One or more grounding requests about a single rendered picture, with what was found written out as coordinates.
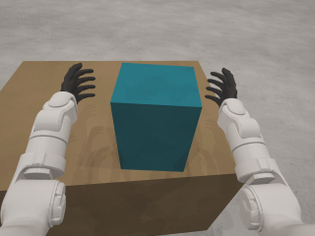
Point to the right robot upper arm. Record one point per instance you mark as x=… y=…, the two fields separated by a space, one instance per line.
x=272 y=210

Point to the robot right forearm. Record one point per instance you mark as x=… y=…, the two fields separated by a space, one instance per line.
x=254 y=166

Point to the pedestal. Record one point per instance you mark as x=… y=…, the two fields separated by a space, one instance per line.
x=101 y=198

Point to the robot left hand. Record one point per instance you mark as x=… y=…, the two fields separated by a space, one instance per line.
x=72 y=82

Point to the robot left forearm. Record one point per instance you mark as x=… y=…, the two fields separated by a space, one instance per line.
x=44 y=158

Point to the robot right hand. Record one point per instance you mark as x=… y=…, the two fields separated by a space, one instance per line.
x=227 y=87

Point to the left robot upper arm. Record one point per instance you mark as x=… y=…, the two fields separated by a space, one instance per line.
x=34 y=206

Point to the carton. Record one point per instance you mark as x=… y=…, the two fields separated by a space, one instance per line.
x=155 y=111

